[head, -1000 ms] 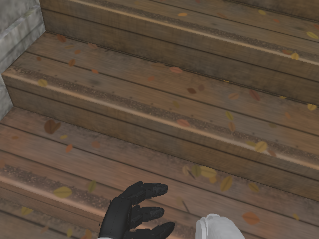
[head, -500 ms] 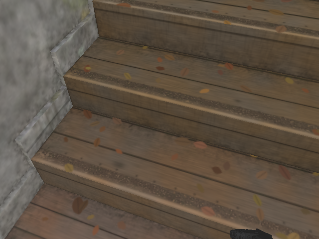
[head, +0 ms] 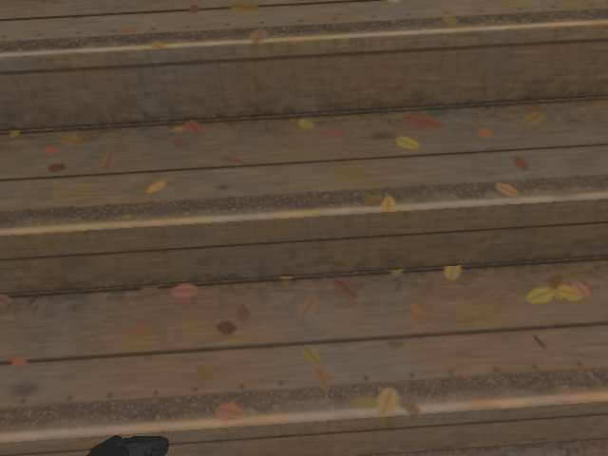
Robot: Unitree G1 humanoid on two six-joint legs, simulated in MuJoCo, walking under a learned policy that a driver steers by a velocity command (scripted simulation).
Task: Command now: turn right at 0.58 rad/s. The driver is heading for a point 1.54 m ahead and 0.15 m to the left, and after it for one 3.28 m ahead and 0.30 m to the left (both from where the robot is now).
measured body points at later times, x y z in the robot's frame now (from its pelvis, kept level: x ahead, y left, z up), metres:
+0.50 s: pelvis -0.02 -0.02 +0.02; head -0.02 -0.01 +0.47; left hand +0.21 +0.15 -0.06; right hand +0.09 -0.27 -0.09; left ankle -0.03 +0.11 -0.71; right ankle +0.00 -0.12 -0.71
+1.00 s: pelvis -0.02 +0.00 +0.03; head -0.01 +0.00 +0.48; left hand +0.06 +0.22 -0.12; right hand -0.02 -0.22 -0.12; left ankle -0.03 +0.12 -0.71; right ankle +0.00 -0.12 -0.71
